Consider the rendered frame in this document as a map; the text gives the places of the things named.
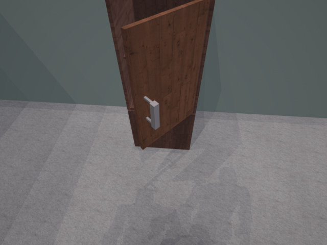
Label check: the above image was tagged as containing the handle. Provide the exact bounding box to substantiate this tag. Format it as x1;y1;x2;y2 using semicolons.
144;96;160;130

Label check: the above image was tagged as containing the cupboard door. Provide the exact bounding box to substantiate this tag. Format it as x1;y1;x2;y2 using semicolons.
121;0;210;149

